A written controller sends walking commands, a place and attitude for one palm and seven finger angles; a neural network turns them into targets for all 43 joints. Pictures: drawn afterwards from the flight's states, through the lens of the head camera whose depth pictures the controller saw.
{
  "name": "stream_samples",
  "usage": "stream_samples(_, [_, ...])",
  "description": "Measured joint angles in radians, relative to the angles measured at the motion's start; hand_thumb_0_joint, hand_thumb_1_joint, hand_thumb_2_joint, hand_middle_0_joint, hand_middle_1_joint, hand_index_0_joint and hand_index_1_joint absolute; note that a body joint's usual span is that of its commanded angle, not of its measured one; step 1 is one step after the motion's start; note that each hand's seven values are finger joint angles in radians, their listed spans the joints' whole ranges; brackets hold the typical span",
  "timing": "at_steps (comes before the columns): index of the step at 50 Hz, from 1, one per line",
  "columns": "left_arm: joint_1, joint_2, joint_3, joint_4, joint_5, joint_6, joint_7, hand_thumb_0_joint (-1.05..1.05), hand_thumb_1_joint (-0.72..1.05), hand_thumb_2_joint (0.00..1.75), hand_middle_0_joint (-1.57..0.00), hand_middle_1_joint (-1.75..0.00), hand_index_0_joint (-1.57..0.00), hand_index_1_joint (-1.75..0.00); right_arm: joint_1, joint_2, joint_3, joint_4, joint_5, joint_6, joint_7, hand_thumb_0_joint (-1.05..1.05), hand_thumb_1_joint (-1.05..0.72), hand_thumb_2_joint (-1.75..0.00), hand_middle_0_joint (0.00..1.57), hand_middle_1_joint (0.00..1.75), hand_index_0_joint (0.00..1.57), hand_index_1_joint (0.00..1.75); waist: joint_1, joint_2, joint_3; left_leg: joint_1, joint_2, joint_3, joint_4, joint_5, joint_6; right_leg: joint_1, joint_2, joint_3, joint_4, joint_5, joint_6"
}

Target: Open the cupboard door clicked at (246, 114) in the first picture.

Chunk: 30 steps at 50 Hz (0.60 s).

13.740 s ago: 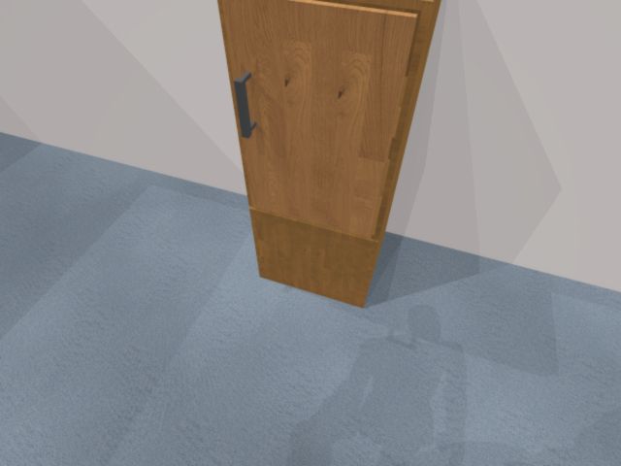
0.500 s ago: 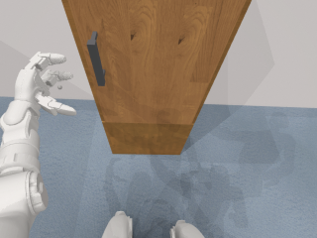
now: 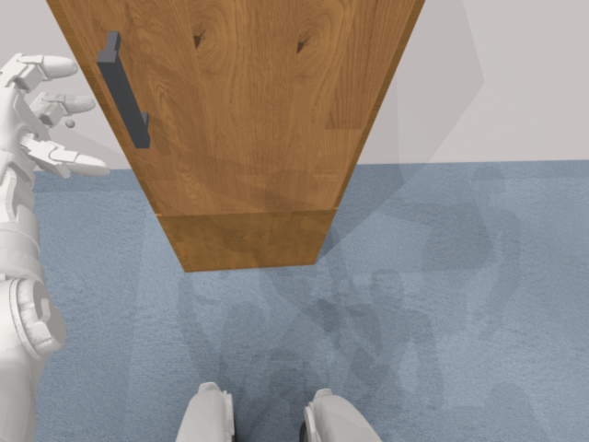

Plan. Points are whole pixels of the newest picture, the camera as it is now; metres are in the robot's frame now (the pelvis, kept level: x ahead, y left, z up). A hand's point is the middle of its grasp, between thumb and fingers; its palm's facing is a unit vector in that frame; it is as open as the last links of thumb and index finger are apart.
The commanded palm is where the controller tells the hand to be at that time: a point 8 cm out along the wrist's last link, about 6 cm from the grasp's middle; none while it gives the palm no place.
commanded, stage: move the hooked fingers beside the handle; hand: left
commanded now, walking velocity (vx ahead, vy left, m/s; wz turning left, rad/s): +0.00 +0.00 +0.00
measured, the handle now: (129, 95) +0.54 +0.18 +0.10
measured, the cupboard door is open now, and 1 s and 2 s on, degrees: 0 0 0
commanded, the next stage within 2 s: slide the fingers in behind the handle in 0.60 s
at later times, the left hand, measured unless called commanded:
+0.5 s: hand (63, 131) +0.49 +0.25 +0.09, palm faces +0.02 -1.00 +0.01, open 14.0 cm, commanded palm +0.48 +0.29 +0.09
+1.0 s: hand (81, 135) +0.48 +0.23 +0.09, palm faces +0.01 -1.00 +0.01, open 14.0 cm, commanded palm +0.47 +0.27 +0.09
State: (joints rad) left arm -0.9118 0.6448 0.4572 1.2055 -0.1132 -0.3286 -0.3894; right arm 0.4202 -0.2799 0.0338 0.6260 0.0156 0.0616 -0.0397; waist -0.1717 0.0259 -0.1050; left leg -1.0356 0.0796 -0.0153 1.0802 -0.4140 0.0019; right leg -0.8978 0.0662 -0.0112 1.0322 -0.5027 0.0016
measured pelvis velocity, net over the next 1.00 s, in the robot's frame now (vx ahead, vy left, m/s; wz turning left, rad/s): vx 0.00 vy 0.01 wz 0.02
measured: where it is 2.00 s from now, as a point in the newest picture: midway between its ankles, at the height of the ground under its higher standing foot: outside the picture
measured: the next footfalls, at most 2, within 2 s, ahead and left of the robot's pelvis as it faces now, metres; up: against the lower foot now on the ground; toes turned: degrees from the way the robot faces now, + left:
none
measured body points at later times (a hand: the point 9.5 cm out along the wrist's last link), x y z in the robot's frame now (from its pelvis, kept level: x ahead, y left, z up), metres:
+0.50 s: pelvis +0.00 +0.01 +0.00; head +0.12 +0.04 +0.43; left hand +0.49 +0.31 +0.09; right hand +0.04 -0.26 -0.10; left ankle +0.05 +0.12 -0.66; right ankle -0.01 -0.13 -0.66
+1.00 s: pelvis +0.00 +0.01 +0.00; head +0.10 +0.04 +0.44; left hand +0.48 +0.28 +0.09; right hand +0.02 -0.26 -0.10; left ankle +0.05 +0.12 -0.66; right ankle -0.01 -0.13 -0.66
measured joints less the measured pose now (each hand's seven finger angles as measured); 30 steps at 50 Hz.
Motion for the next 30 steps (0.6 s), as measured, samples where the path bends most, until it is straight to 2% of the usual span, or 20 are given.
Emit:
stream_samples(11, [0.045,-0.042,-0.011,-0.049,-0.014,-0.013,0.001,-0.02,-0.50,0.30,-0.30,-1.20,-0.30,-1.20,-0.019,0.009,-0.006,0.008,0.001,0.009,0.005,0.00,-0.90,-0.89,0.20,0.30,0.20,0.30,0.018,-0.004,-0.009,0.016,-0.006,-0.006,-0.004,-0.008,0.004,0.026,-0.005,-0.006,-0.018,-0.004,0.004])
stream_samples(16, [0.038,-0.058,-0.041,-0.038,-0.014,-0.011,0.012,-0.02,-0.50,0.30,-0.30,-1.20,-0.30,-1.20,-0.040,0.009,-0.004,-0.001,0.000,0.007,0.006,0.00,-0.91,-0.89,0.20,0.30,0.20,0.30,0.023,-0.004,-0.013,0.024,-0.012,-0.008,-0.005,-0.009,0.007,0.038,-0.010,-0.009,-0.023,-0.006,0.007])
stream_samples(30, [0.032,-0.059,-0.044,-0.039,-0.010,-0.019,0.020,-0.02,-0.50,0.30,-0.30,-1.20,-0.30,-1.20,-0.054,0.012,0.001,-0.013,-0.002,0.009,0.010,0.00,-0.91,-0.89,0.20,0.30,0.20,0.30,0.024,-0.005,-0.009,0.012,-0.015,-0.009,0.009,-0.011,0.012,0.028,-0.012,-0.010,-0.011,-0.008,0.012])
